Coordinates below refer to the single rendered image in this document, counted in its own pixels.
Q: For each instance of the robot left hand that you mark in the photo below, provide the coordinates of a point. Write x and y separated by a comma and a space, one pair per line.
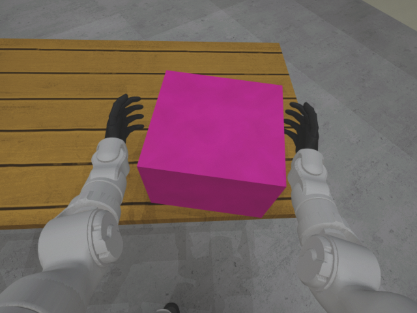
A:
118, 122

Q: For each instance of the left robot forearm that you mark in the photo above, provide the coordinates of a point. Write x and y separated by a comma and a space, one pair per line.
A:
106, 184

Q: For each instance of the robot right upper arm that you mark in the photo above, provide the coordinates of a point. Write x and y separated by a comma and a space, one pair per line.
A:
344, 277

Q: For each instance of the table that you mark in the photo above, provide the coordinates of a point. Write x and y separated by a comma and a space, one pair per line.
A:
55, 99

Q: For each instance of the robot right hand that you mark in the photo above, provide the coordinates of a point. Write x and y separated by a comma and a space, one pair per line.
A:
307, 132

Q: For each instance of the robot left upper arm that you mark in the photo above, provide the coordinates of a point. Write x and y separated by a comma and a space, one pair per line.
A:
75, 252

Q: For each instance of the carton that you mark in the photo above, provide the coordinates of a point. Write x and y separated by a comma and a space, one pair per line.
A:
215, 144

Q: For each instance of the right robot forearm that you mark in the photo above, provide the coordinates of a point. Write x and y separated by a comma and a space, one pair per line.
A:
312, 201

